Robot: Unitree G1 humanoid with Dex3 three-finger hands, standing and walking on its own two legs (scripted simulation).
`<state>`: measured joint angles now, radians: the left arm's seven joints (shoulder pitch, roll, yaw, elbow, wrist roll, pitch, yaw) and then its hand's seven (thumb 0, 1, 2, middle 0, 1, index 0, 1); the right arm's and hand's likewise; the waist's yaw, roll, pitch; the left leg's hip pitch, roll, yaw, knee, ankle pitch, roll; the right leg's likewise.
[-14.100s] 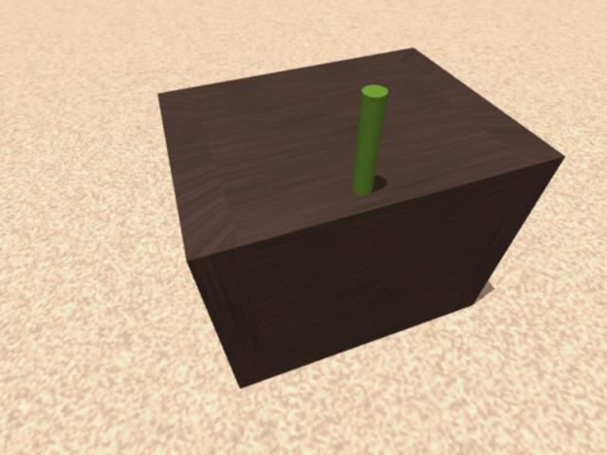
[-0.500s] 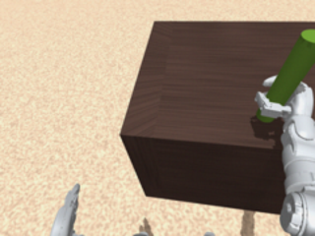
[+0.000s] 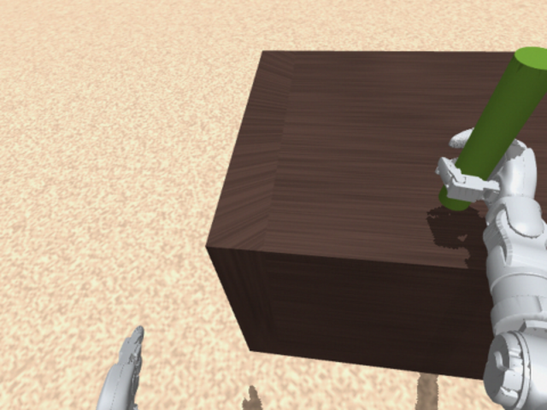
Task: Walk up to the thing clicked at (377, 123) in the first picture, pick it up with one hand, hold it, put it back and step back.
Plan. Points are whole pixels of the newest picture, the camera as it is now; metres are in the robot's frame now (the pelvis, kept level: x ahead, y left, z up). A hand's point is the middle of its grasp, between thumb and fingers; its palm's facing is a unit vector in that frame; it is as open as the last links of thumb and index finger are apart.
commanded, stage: lift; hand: right
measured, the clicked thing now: (487, 143) +0.45 -0.22 +0.16
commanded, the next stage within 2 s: hold in 1.24 s
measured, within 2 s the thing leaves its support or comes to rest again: neither
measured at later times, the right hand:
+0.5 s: hand (476, 151) +0.41 -0.19 +0.18, palm faces +0.17 +0.99 +0.00, open 6.1 cm
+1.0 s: hand (497, 158) +0.35 -0.18 +0.23, palm faces +0.17 +0.99 -0.02, open 6.1 cm
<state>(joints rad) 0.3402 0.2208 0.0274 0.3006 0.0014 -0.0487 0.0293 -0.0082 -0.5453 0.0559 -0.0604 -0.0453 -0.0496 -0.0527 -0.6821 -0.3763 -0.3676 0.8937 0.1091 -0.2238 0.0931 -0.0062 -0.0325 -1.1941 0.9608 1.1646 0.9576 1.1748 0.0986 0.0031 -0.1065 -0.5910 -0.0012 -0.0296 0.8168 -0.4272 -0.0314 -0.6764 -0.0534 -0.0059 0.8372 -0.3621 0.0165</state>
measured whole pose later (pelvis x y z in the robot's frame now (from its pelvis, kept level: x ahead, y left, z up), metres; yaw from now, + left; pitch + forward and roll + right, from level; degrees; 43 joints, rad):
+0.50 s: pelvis +0.01 +0.00 +0.02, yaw +0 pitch +5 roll +0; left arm 0.35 0.22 0.05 0.35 -0.03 -0.03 0.04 -0.01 -0.54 0.05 -0.06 -0.05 -0.06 -0.06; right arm -0.50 -0.28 -0.28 0.49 0.16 -0.01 0.05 -0.01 -0.03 -1.19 0.96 1.16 0.96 1.17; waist 0.03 -0.03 -0.10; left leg -0.39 0.02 -0.03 0.70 -0.40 -0.03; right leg -0.46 -0.04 -0.02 0.70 -0.32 0.02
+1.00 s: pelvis +0.00 +0.01 +0.03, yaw -1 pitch +0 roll +0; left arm 0.31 0.22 0.07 0.46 -0.04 -0.05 0.04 -0.01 -0.54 0.05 -0.06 -0.05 -0.05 -0.05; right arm -0.37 -0.25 -0.26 0.12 0.19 0.30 0.03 -0.01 -0.04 -1.19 0.97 1.15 0.96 1.16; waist 0.00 -0.05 -0.07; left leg -0.26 0.02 -0.02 0.62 -0.36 -0.02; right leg -0.33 -0.03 0.00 0.59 -0.26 0.03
